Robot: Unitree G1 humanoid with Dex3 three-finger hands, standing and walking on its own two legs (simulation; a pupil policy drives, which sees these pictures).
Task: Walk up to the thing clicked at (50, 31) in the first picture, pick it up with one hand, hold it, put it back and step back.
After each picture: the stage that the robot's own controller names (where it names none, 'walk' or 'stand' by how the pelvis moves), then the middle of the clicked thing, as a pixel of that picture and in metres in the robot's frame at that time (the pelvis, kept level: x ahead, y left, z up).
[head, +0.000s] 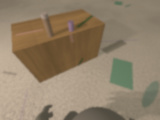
stand; (47, 25) +0.85 +0.52 +0.06
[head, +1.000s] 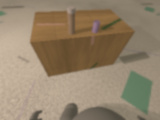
walk; (71, 21) +0.83 +0.26 +0.10
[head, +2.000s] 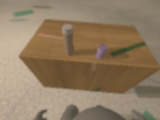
walk; (68, 41) +0.54 +0.22 +0.09
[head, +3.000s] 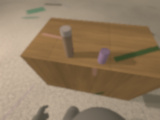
stand; (68, 43) +0.51 +0.20 +0.09
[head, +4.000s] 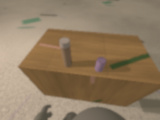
stand; (66, 54) +0.47 +0.21 +0.06
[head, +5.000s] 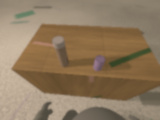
stand; (61, 53) +0.43 +0.23 +0.06
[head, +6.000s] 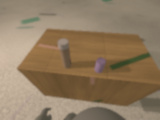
stand; (65, 55) +0.45 +0.22 +0.06
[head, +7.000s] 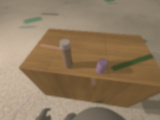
stand; (67, 55) +0.45 +0.21 +0.06
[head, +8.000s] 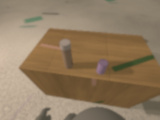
rise first; (67, 55) +0.45 +0.20 +0.06
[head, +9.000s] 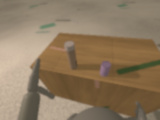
rise first; (71, 56) +0.46 +0.21 +0.06
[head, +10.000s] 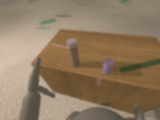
go down; (73, 54) +0.47 +0.20 +0.07
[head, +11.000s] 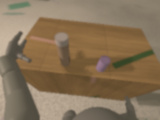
go down; (63, 52) +0.43 +0.18 +0.08
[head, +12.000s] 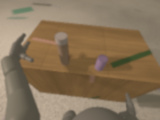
close in; (63, 51) +0.45 +0.19 +0.09
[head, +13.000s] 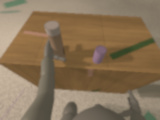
close; (57, 43) +0.47 +0.21 +0.12
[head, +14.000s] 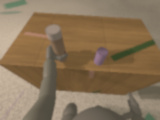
lift; (58, 46) +0.44 +0.20 +0.12
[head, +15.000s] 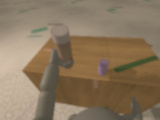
lift; (64, 51) +0.32 +0.16 +0.26
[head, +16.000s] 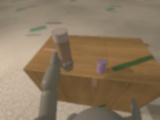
hold; (64, 53) +0.33 +0.17 +0.23
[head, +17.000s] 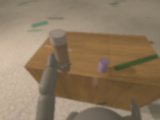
hold; (61, 54) +0.32 +0.18 +0.22
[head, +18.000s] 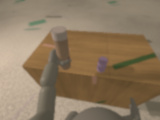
crouch; (62, 51) +0.36 +0.18 +0.21
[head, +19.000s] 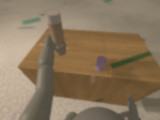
lower; (57, 36) +0.44 +0.21 +0.24
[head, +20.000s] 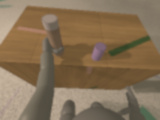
lower; (55, 39) +0.49 +0.20 +0.13
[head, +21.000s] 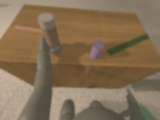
lower; (52, 38) +0.49 +0.21 +0.14
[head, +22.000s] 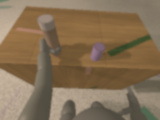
lower; (52, 39) +0.48 +0.21 +0.13
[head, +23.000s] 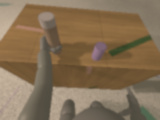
lower; (52, 37) +0.49 +0.21 +0.14
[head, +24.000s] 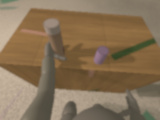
withdraw; (56, 42) +0.46 +0.20 +0.13
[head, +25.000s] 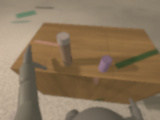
sink last; (65, 51) +0.44 +0.19 +0.10
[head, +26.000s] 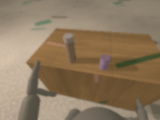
stand; (70, 49) +0.50 +0.21 +0.10
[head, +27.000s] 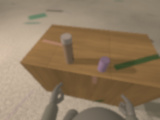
stand; (68, 50) +0.47 +0.20 +0.08
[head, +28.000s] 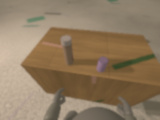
stand; (68, 52) +0.48 +0.21 +0.07
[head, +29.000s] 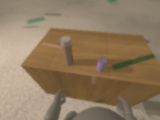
stand; (67, 52) +0.48 +0.21 +0.07
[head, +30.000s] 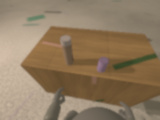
stand; (67, 52) +0.47 +0.21 +0.07
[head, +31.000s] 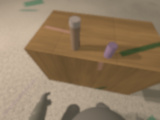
walk; (75, 36) +0.56 +0.15 +0.10
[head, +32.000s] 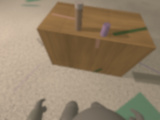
walk; (78, 17) +0.84 +0.19 +0.08
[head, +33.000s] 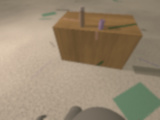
stand; (81, 17) +1.16 +0.24 +0.08
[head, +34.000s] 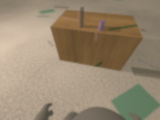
stand; (81, 17) +1.13 +0.20 +0.06
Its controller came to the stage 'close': yes
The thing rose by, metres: 0.20
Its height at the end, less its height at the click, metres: +0.00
